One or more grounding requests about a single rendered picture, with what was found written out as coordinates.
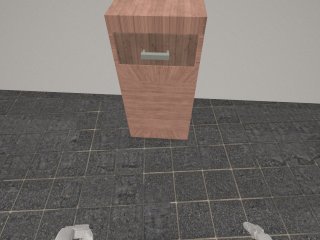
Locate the drawer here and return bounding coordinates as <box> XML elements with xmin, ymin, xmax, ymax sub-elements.
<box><xmin>113</xmin><ymin>32</ymin><xmax>199</xmax><ymax>67</ymax></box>

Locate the robot left hand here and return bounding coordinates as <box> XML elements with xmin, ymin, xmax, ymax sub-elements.
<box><xmin>55</xmin><ymin>224</ymin><xmax>94</xmax><ymax>240</ymax></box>

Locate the cabinet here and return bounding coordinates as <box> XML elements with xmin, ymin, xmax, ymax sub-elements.
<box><xmin>104</xmin><ymin>0</ymin><xmax>207</xmax><ymax>140</ymax></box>

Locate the handle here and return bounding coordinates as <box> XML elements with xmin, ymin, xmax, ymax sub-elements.
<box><xmin>140</xmin><ymin>49</ymin><xmax>169</xmax><ymax>60</ymax></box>

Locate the robot right hand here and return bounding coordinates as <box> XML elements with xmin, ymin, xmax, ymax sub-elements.
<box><xmin>243</xmin><ymin>222</ymin><xmax>272</xmax><ymax>240</ymax></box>

